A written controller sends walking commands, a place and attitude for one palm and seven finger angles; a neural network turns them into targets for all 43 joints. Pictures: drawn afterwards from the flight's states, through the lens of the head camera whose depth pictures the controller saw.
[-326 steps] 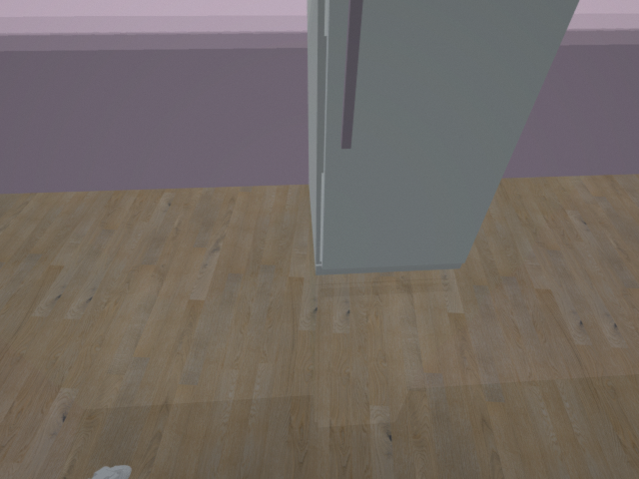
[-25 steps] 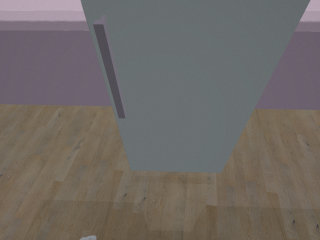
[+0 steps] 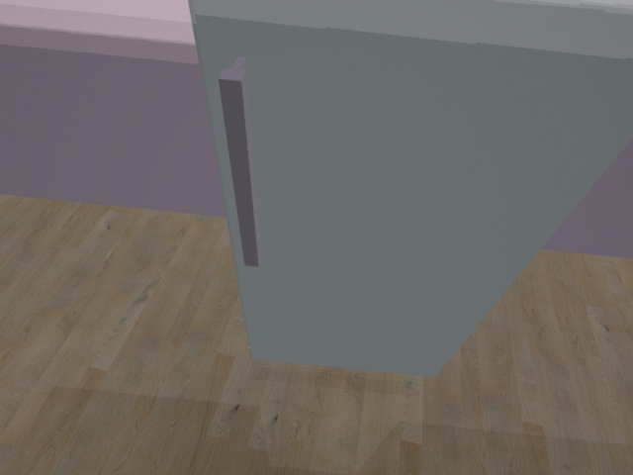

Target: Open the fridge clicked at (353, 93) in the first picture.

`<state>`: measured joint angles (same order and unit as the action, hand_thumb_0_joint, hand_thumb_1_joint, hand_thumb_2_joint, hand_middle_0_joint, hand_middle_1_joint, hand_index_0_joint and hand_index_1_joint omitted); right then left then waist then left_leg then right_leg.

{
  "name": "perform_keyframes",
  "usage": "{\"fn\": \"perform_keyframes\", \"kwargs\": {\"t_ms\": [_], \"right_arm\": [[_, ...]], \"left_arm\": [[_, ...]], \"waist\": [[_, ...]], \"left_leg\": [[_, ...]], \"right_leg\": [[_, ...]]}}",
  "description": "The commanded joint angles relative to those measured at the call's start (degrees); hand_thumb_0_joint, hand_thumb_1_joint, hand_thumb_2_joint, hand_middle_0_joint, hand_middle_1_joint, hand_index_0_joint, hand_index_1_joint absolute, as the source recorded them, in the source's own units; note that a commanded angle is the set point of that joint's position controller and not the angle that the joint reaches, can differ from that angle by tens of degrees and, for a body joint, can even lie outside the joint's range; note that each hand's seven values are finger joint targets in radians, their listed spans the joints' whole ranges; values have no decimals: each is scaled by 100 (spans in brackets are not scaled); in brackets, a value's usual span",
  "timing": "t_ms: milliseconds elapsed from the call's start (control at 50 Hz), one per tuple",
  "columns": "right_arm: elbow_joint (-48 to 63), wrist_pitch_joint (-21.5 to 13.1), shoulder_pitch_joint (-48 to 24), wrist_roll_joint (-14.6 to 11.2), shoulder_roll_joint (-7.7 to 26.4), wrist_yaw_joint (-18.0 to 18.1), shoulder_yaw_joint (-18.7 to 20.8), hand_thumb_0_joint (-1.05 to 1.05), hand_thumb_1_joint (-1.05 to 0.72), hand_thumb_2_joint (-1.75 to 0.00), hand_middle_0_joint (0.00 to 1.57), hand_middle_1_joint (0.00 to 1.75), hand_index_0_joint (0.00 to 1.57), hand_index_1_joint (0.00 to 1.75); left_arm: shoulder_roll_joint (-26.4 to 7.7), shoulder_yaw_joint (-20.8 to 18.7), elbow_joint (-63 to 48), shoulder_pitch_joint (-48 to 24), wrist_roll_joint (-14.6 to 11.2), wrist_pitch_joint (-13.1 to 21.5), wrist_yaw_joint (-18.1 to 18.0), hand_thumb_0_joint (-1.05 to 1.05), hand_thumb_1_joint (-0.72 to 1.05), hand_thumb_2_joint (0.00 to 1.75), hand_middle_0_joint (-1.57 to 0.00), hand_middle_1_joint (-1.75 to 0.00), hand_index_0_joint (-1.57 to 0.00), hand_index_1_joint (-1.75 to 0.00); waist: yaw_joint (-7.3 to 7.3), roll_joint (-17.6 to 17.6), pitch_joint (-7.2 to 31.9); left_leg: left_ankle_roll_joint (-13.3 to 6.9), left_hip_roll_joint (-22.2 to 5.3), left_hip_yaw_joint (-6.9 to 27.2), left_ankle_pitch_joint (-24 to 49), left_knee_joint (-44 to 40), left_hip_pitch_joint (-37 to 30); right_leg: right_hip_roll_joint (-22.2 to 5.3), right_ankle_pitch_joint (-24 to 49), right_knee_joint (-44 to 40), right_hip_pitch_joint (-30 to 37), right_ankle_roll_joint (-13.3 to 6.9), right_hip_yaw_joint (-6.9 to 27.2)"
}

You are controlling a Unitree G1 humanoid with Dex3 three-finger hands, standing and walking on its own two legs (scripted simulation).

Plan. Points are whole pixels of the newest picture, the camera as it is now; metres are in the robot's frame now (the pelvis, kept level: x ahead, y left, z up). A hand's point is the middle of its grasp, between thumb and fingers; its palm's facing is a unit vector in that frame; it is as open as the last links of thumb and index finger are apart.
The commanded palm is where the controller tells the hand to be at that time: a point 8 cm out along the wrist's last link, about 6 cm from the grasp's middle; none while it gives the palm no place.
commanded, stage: come to a stop and stand still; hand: left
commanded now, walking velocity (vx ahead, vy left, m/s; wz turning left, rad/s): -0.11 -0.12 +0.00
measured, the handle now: (247, 180) +0.49 +0.16 +0.08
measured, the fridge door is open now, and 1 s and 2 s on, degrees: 0 0 0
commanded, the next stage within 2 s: look again from close up in 1.18 s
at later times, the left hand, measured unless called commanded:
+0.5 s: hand out of the picture -0.06 +0.11 -0.15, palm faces +0.10 -0.97 -0.20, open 7.3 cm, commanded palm none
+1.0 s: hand out of the picture -0.06 +0.18 -0.18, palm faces +0.05 -0.99 -0.15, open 7.3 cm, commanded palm none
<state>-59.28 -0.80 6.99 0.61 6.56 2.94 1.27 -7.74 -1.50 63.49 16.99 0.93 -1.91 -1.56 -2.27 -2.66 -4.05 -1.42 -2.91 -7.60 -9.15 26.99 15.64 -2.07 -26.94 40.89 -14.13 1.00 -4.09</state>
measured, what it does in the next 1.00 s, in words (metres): steps on the spot: right foot, then left foot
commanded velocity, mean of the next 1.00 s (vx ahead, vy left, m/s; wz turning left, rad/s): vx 0.06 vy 0.06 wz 0.00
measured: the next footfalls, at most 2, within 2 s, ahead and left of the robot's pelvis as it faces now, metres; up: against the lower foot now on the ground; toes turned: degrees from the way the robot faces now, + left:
right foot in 0.20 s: -0.01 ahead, -0.16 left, +0.00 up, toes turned -4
left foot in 0.68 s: -0.03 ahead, +0.11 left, +0.00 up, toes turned +5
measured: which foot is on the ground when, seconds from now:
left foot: down 0.00-0.20, up 0.22-0.66, down 0.68-1.00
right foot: up 0.00-0.18, down 0.20-1.00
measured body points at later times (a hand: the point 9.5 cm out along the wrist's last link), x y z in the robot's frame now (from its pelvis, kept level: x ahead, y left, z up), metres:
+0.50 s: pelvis -0.05 -0.05 +0.01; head -0.04 -0.08 +0.46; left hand -0.07 +0.16 -0.13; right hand -0.06 -0.30 -0.16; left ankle -0.09 +0.09 -0.68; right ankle -0.05 -0.15 -0.74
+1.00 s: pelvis -0.05 +0.01 +0.01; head -0.04 +0.03 +0.45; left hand -0.06 +0.23 -0.17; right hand -0.02 -0.22 -0.14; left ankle -0.07 +0.11 -0.74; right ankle -0.05 -0.15 -0.74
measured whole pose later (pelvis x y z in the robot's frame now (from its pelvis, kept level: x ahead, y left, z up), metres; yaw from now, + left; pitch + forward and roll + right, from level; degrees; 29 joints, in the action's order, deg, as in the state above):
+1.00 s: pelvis -0.05 +0.01 +0.01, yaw +1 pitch -1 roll +0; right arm -63.6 -1.1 13.7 0.5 8.6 2.4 0.6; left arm -9.5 -0.6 66.3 15.1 1.0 -0.3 -1.5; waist -1.1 -2.6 -1.4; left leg -1.3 -0.3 -5.0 -15.7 24.3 7.3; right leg -5.9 -12.1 23.1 -9.2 4.4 -2.7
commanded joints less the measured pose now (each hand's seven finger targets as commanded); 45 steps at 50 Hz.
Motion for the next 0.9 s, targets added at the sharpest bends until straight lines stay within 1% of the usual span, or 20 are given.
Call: {"fn": "perform_keyframes", "kwargs": {"t_ms": [0, 80, 140, 160, 180, 200, 240, 280, 320, 400, 460, 520, 580, 620, 660, 680, 700, 740, 800, 880], "right_arm": [[132, 126, 574, 57, 1220, 77, 375, 0, -90, -90, 20, 30, 20, 30], [312, 152, 310, 98, 1268, -23, 440, 0, -90, -90, 20, 30, 20, 30], [306, 225, 33, 93, 1142, -135, 415, 0, -90, -90, 20, 30, 20, 30], [302, 247, 105, 62, 882, -165, 373, 0, -90, -90, 20, 30, 20, 30], [375, 310, 128, -14, 479, -207, 282, 0, -90, -90, 20, 30, 20, 30], [541, 357, -147, 21, 516, -265, 284, 0, -90, -90, 20, 30, 20, 30], [383, 408, 60, 78, 719, -323, 344, 0, -90, -90, 20, 30, 20, 30], [108, 350, 571, 97, 709, -356, 323, 0, -90, -90, 20, 30, 20, 30], [2, 268, 883, 104, 633, -381, 299, 0, -90, -90, 20, 30, 20, 30], [158, 218, 715, 110, 746, -355, 283, 0, -90, -90, 20, 30, 20, 30], [254, 192, 621, 92, 762, -322, 256, 0, -90, -90, 20, 30, 20, 30], [229, 161, 649, 39, 626, -279, 196, 0, -90, -90, 20, 30, 20, 30], [47, 115, 1005, -8, 462, -236, 136, 0, -90, -90, 20, 30, 20, 30], [-204, 23, 1472, -29, 516, -184, 105, 0, -90, -90, 20, 30, 20, 30], [-196, -34, 1433, -7, 967, -117, 172, 0, -90, -90, 20, 30, 20, 30], [-143, 2, 1212, 14, 1071, -100, 165, 0, -90, -90, 20, 30, 20, 30], [-141, 18, 1002, 14, 983, -89, 129, 0, -90, -90, 20, 30, 20, 30], [-194, -20, 906, -9, 805, -71, 72, 0, -90, -90, 20, 30, 20, 30], [-268, -51, 984, -24, 734, -51, 43, 0, -90, -90, 20, 30, 20, 30], [-322, -73, 1051, -29, 767, -54, 44, 0, -90, -90, 20, 30, 20, 30]], "left_arm": [[-508, -235, -390, 429, 30, -53, -55, 0, 90, 90, -20, -30, -20, -30], [-341, -236, -566, 404, 28, -58, -3, 0, 90, 90, -20, -30, -20, -30], [-299, -198, -305, 1036, 29, 36, 12, 0, 90, 90, -20, -30, -20, -30], [-481, -207, -220, 1240, 79, 105, 3, 0, 90, 90, -20, -30, -20, -30], [-889, -215, -281, 1057, 133, 167, -14, 0, 90, 90, -20, -30, -20, -30], [-1207, -227, -547, 500, 101, 122, -35, 0, 90, 90, -20, -30, -20, -30], [-1293, -260, -796, -305, 84, 198, -65, 0, 90, 90, -20, -30, -20, -30], [-1100, -208, -717, -271, 60, 276, -49, 0, 90, 90, -20, -30, -20, -30], [-1020, -199, -633, 7, 44, 332, -13, 0, 90, 90, -20, -30, -20, -30], [-984, -235, -458, 715, 29, 369, -53, 0, 90, 90, -20, -30, -20, -30], [-963, -271, -383, 864, 61, 361, -86, 0, 90, 90, -20, -30, -20, -30], [-942, -276, -311, 784, 91, 344, -81, 0, 90, 90, -20, -30, -20, -30], [-938, -263, -278, 452, 77, 301, -73, 0, 90, 90, -20, -30, -20, -30], [-769, -198, -249, 218, -5, 263, -67, 0, 90, 90, -20, -30, -20, -30], [-377, -94, -220, 376, -28, 219, -35, 0, 90, 90, -20, -30, -20, -30], [-271, -78, -206, 335, -14, 197, -44, 0, 90, 90, -20, -30, -20, -30], [-262, -52, -154, 276, 10, 185, -32, 0, 90, 90, -20, -30, -20, -30], [-354, -19, 4, 293, 25, 166, -18, 0, 90, 90, -20, -30, -20, -30], [-449, 22, 188, 457, 10, 194, -24, 0, 90, 90, -20, -30, -20, -30], [-531, 35, 196, 330, -2, 197, -37, 0, 90, 90, -20, -30, -20, -30]], "waist": [[241, 1069, 765], [217, 1072, 960], [-56, 1112, 868], [-125, 463, 746], [-45, -915, 382], [-88, -1272, -270], [173, -1032, -711], [303, -553, -772], [235, -388, -479], [-115, -395, -25], [-228, -552, 233], [-190, -784, 343], [26, -798, 380], [248, -399, 490], [173, 909, 552], [94, 1013, 243], [59, 743, -69], [50, 1101, -237], [72, 658, -97], [125, 591, 64]], "left_leg": [[-1071, -1860, 1414, 3647, -596, -1025], [-857, -1630, 1311, 1511, -807, -439], [-339, -1072, 1026, -1454, -886, 587], [-70, -604, 792, -1971, -394, 1027], [314, -18, 386, -2111, 658, 1380], [343, 8, 464, -1948, 1435, 1233], [262, -60, 835, -1370, 2365, 956], [249, -74, 734, -855, 2546, 1060], [309, 27, 579, -607, 2533, 1206], [420, -28, 665, -732, 2521, 1666], [451, -68, 660, -1149, 2112, 1672], [422, -29, 576, -1424, 1390, 1093], [364, 121, 406, -934, 232, -64], [303, 40, 438, 29, -660, -1157], [-100, -978, 1421, 437, -889, -1177], [-258, -1210, 1503, 30, -1119, -510], [-209, -1017, 1356, -341, -1176, -101], [-111, -712, 1172, 3, -1213, -40], [-16, -517, 915, 750, -894, -386], [33, -490, 851, 1107, -857, -610]], "right_leg": [[-80, -446, 1446, -914, 30, 406], [-91, -143, 784, -437, 20, 219], [32, 776, -999, 850, -18, -175], [-134, 781, -1858, 1192, -43, 127], [-1197, -985, -2981, 545, -384, 1672], [-1948, -2379, -3892, -822, -752, 2559], [-1817, -2416, -4103, -1793, -696, 2525], [-1503, -1173, -3703, -1251, -588, 1871], [-1300, -83, -3313, -420, -525, 1358], [-1593, 765, -3044, 851, -754, 1514], [-1742, 1436, -2827, 1403, -959, 1603], [-1717, 2093, -2646, 1197, -1020, 1475], [-1385, 2310, -2351, 531, -811, 1086], [-886, 1861, -1884, -123, -412, 658], [-354, 1146, -1399, -453, -62, 199], [-298, 901, -1425, -177, 33, 19], [-263, 1136, -1538, -8, 59, 25], [-335, 1638, -1603, 195, 61, 70], [-457, 2119, -1852, 343, 31, 223], [-501, 2234, -1885, 462, 48, 187]]}}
